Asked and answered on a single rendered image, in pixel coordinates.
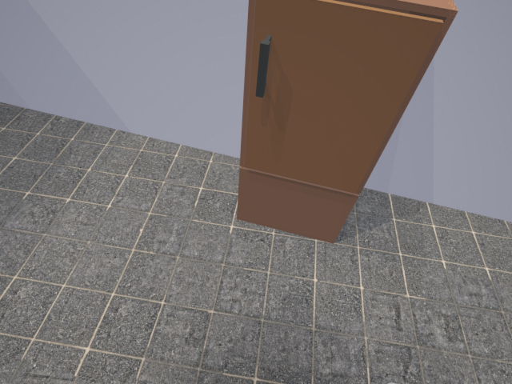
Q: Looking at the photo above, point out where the handle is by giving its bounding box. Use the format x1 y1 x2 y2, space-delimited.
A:
256 35 272 98

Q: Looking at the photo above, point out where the cupboard door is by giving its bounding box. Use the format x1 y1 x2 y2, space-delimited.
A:
244 0 444 193

